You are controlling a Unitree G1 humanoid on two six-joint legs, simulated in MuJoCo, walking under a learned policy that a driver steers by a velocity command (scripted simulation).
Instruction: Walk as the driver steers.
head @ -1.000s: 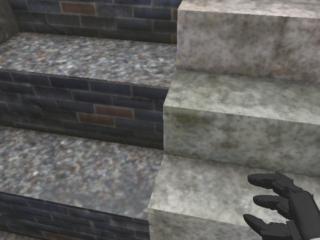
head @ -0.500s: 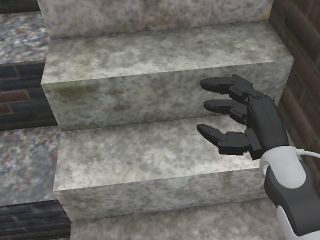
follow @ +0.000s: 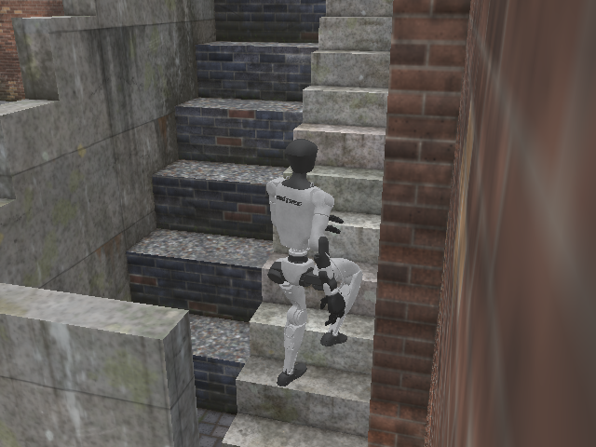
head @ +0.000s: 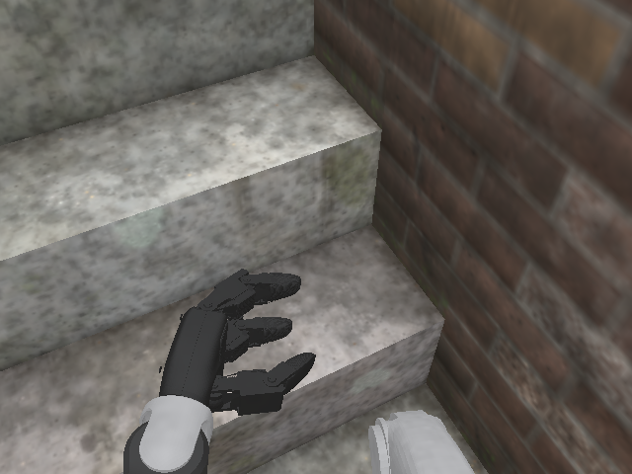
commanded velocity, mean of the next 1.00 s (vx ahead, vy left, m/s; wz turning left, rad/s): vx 1.00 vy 0.00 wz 0.71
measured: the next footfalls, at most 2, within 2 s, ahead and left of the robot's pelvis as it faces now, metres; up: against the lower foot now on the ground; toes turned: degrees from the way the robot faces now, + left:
right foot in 0.32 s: -0.21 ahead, -0.31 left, -0.20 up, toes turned +11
left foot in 0.36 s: +0.00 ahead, +0.02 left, +0.00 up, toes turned +16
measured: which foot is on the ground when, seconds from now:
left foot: down 0.00-0.22, up 0.24-0.34, down 0.36-0.56, up 0.58-1.00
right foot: up 0.00-0.30, down 0.32-0.38, up 0.40-0.60, down 0.62-1.00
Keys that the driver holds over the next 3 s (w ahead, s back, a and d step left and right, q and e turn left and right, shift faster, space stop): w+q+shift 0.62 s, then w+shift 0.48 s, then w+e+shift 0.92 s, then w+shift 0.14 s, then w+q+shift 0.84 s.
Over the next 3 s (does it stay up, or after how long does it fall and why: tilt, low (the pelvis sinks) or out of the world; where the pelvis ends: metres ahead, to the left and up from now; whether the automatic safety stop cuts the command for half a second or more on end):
stays up -0.65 -0.40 -0.63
